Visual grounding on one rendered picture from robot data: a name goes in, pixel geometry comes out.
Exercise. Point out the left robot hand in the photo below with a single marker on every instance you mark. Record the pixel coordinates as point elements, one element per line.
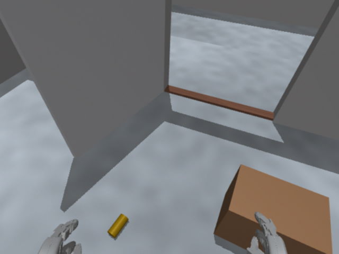
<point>54,244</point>

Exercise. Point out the right robot hand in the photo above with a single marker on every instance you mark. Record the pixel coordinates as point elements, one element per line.
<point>271,242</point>

